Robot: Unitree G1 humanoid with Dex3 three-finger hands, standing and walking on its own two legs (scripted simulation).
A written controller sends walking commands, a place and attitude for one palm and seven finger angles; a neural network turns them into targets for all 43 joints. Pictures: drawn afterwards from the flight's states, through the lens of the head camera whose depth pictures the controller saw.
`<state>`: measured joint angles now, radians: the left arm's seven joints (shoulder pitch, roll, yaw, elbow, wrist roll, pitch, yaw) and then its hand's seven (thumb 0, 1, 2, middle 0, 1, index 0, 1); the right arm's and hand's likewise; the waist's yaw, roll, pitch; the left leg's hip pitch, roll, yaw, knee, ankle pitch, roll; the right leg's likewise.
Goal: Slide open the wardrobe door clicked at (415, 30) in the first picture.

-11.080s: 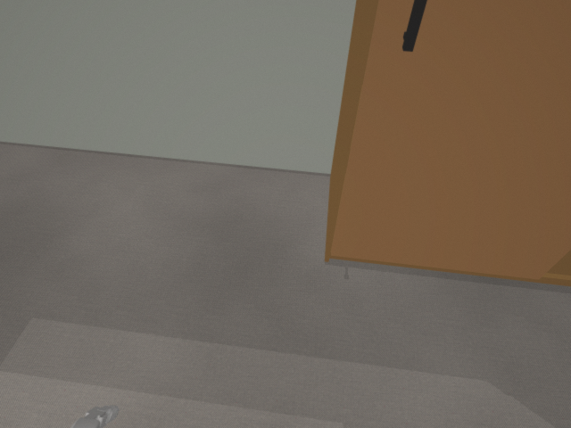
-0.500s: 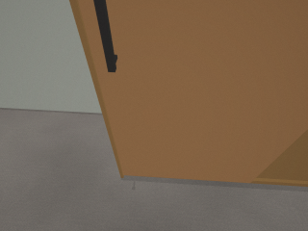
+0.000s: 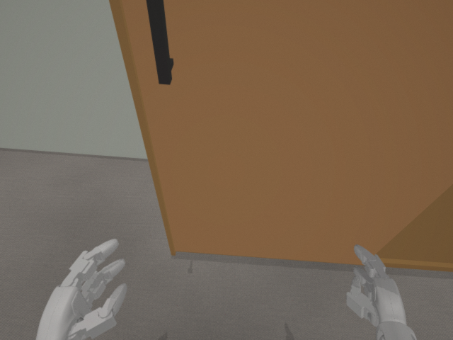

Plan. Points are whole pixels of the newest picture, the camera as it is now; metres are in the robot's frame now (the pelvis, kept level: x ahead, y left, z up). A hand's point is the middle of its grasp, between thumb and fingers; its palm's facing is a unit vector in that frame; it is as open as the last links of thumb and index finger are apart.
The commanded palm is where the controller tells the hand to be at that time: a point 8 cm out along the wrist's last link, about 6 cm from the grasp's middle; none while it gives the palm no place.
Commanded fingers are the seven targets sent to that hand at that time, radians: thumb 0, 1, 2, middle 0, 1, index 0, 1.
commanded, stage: raise the hand with hooked fingers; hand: left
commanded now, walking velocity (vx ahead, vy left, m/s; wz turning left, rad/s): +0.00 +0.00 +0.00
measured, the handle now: (160, 15) +0.54 +0.16 +0.30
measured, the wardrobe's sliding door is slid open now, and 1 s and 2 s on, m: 0.00 0.00 0.00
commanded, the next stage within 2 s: move the hooked fingers beside the handle in 1.68 s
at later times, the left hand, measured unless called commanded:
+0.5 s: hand (37, 225) +0.22 +0.26 +0.16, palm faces +0.14 -0.99 -0.08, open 11.6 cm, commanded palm +0.18 +0.30 +0.16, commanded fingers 0.00 -0.20 0.43 -0.28 -1.00 -0.28 -1.00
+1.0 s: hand out of the picture +0.26 +0.29 +0.25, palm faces +0.11 -0.99 -0.12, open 13.8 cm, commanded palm +0.22 +0.33 +0.27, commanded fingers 0.00 -0.50 0.30 -0.30 -1.20 -0.30 -1.20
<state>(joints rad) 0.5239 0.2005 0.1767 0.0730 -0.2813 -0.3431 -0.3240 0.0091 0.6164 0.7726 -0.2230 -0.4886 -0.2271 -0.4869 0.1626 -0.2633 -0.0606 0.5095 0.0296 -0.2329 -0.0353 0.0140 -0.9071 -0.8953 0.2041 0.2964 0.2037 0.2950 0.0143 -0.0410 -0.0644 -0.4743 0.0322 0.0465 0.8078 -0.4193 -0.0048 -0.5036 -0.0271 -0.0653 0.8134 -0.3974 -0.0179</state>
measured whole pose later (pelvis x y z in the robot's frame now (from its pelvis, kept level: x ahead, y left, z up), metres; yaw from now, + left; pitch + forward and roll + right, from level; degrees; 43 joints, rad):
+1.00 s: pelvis +0.01 +0.01 +0.03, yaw +3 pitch -4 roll +0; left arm -0.13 0.49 0.46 -0.05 -0.35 0.35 -0.42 0.00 -0.47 0.31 -0.30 -1.18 -0.30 -1.18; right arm 0.17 -0.26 0.11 0.60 0.09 -0.22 -0.10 0.02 -0.90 -0.90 0.21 0.30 0.21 0.30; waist 0.08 0.08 -0.02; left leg -0.14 0.01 0.01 0.48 -0.27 0.01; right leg -0.14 -0.03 -0.11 0.45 -0.25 0.00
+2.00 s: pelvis +0.00 +0.01 +0.04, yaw +3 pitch -3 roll +0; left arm -0.39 0.55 0.46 0.10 -0.29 0.46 -0.43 -0.01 -0.50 0.30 -0.30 -1.20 -0.31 -1.20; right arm 0.17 -0.27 0.12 0.61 0.11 -0.17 -0.09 0.02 -0.90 -0.90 0.21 0.30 0.21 0.30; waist 0.08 0.06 -0.02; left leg -0.14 0.00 0.01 0.44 -0.25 0.01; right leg -0.14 -0.04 -0.10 0.43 -0.23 0.00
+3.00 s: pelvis +0.01 +0.01 +0.04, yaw +1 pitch +0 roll +0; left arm -0.79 0.49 0.31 0.58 -0.20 0.34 -0.29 -0.01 -0.50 0.30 -0.30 -1.20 -0.30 -1.20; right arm 0.23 -0.28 0.07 0.65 0.10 -0.09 -0.10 0.02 -0.91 -0.90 0.20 0.30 0.20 0.30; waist 0.00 0.05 -0.03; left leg -0.18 0.01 0.03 0.42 -0.25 0.01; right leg -0.19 -0.02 -0.08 0.41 -0.22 -0.01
